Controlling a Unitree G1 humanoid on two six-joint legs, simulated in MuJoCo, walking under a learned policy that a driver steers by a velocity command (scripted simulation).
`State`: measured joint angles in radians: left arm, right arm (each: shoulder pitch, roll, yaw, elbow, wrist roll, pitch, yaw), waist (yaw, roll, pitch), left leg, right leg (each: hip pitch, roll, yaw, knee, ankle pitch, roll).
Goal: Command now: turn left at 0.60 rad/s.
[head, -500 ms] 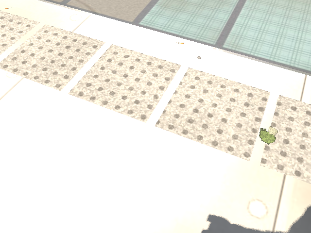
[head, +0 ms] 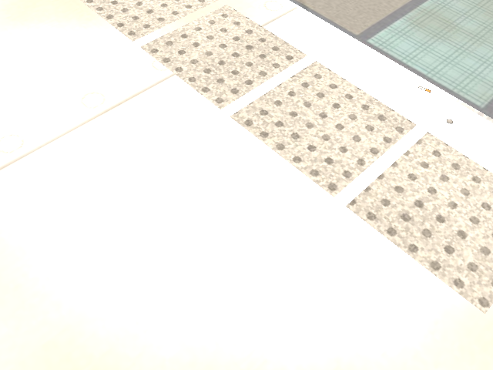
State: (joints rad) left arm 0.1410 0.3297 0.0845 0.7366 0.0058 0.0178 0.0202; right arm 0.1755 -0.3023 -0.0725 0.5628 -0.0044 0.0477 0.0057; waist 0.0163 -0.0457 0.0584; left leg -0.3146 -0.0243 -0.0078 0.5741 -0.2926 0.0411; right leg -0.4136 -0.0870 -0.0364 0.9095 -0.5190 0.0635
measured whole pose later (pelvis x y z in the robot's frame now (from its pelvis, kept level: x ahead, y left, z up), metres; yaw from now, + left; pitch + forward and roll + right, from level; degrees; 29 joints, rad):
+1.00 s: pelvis +0.00 +0.02 +0.00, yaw +17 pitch -2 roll +0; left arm 0.20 0.27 0.03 0.80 0.01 0.00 0.02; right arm 0.20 -0.22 -0.02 0.74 -0.02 0.01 -0.02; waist 0.02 -0.01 0.03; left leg -0.18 -0.03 -0.07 0.52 -0.32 0.01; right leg -0.21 -0.04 0.03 0.49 -0.26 0.05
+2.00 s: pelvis +0.18 +0.03 +0.01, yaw +17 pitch +1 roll +0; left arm 0.50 0.20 0.01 1.02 0.00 -0.08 0.01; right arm 0.00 -0.25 -0.04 0.83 0.03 -0.08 0.03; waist 0.10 0.03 0.03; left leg -0.62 0.06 0.02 0.61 0.02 0.01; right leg 0.15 0.03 -0.02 0.13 -0.30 -0.05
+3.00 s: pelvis +0.74 +0.16 +0.02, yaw +17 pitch +1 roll -1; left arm 0.36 0.25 0.04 0.94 0.00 -0.09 -0.01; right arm 0.09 -0.28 -0.05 0.89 0.01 -0.07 0.01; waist 0.06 0.04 0.01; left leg -0.67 0.12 -0.04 0.68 0.05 0.00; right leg -0.02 0.07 -0.06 0.19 -0.19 -0.06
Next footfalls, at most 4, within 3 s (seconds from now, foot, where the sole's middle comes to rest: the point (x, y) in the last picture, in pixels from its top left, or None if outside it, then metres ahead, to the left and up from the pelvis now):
0.40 right None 0.09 -0.11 -0.77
0.72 left None -0.02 0.13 -0.77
2.12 left None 0.40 0.22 -0.77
2.64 right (221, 259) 0.75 0.08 -0.77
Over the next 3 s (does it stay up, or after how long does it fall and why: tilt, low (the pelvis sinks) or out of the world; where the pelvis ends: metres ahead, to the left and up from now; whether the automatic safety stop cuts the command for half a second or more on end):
stays up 0.74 0.16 0.02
